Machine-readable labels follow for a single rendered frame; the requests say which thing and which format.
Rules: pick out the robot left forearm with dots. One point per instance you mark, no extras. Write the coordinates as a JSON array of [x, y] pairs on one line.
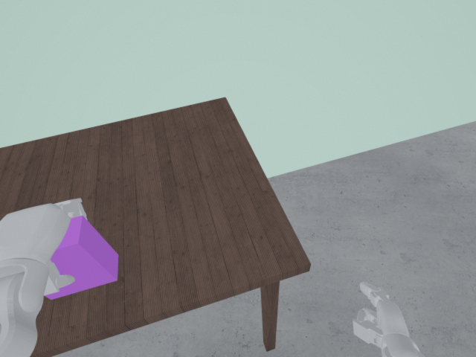
[[22, 288]]

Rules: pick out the table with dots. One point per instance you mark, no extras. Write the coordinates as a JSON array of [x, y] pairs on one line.
[[182, 199]]

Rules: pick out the robot right forearm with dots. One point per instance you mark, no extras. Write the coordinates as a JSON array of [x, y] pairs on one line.
[[399, 345]]

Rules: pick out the sponge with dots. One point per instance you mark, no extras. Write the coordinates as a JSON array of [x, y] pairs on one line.
[[84, 254]]

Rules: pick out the robot left hand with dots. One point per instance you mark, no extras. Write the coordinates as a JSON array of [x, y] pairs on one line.
[[35, 233]]

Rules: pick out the robot right hand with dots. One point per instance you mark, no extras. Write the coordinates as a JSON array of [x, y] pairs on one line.
[[372, 326]]

